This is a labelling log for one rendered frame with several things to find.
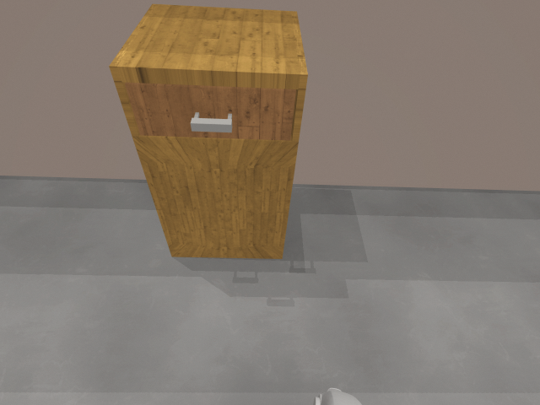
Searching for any handle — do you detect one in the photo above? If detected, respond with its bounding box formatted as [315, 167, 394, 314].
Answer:
[191, 112, 232, 132]

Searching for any drawer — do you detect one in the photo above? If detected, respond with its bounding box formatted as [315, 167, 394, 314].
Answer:
[125, 83, 296, 141]

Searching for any cabinet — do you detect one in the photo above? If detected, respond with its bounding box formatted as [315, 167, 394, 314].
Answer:
[109, 4, 308, 259]

